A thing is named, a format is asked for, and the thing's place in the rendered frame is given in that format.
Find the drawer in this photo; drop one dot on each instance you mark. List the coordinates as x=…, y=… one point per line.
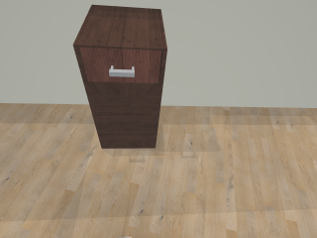
x=97, y=63

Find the cabinet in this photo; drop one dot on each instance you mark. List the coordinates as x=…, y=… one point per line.
x=125, y=114

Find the handle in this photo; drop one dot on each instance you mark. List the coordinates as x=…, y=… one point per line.
x=122, y=72

